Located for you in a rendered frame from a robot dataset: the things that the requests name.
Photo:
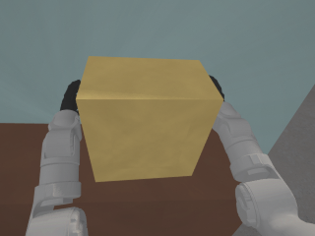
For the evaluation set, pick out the robot right hand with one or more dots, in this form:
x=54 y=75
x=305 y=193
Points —
x=217 y=86

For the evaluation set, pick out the left robot upper arm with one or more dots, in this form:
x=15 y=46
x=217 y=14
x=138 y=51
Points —
x=69 y=221

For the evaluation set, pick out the pedestal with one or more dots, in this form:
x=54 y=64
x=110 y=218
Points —
x=203 y=204

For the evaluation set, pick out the right robot upper arm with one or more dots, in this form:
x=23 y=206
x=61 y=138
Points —
x=268 y=206

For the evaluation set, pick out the left robot forearm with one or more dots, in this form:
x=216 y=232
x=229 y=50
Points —
x=59 y=164

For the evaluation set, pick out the carton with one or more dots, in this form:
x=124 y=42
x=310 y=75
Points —
x=145 y=118

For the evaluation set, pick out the right robot forearm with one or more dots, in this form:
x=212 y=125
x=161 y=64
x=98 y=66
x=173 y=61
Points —
x=247 y=161

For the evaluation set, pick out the robot left hand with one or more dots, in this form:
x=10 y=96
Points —
x=69 y=101

